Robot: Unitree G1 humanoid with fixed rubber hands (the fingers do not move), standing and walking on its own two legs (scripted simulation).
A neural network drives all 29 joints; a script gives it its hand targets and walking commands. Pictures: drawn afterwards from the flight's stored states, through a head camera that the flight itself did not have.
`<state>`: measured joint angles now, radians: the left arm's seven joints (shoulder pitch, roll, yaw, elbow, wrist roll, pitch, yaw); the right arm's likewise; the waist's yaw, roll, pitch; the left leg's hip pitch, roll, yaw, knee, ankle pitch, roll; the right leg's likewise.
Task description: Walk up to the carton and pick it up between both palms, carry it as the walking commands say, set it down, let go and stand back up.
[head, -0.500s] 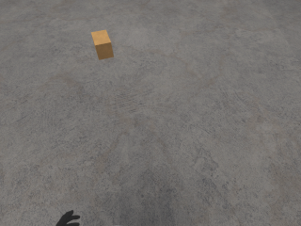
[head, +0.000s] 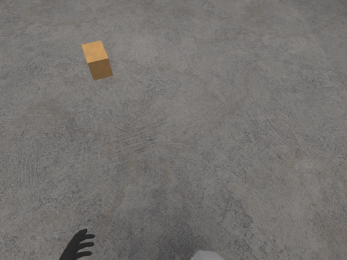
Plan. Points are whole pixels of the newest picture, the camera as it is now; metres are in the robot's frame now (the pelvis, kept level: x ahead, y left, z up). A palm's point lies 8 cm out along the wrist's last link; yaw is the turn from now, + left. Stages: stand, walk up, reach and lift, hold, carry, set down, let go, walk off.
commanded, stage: walk up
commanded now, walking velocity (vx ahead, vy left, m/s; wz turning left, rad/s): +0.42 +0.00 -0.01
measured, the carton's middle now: (97, 60) +1.61 +0.49 -0.67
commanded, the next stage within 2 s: none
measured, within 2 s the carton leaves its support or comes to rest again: neither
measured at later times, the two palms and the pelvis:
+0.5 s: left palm (66, 215) +0.25 +0.26 -0.13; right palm (239, 170) +0.34 -0.23 -0.12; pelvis +0.25 +0.02 +0.01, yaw -2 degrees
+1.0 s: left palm (85, 143) +0.45 +0.24 -0.10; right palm (228, 105) +0.60 -0.25 -0.12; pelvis +0.50 -0.02 +0.02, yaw -3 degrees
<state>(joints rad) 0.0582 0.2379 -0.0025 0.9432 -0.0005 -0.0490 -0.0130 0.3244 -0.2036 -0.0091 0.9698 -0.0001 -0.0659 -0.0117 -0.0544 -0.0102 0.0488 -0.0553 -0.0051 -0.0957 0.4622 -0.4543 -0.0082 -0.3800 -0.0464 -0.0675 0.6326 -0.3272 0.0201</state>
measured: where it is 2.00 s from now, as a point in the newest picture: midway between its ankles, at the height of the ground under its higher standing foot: (163, 158)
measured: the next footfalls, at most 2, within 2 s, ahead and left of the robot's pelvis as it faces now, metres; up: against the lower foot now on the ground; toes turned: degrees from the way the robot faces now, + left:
left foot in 0.34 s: +0.24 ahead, +0.15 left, +0.00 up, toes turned -7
right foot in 0.66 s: +0.42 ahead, -0.12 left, +0.00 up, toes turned -5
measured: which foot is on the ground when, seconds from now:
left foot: down 0.00-0.00, up 0.02-0.32, down 0.34-0.68, up 0.70-1.00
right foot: down 0.00-0.36, up 0.38-0.64, down 0.66-1.00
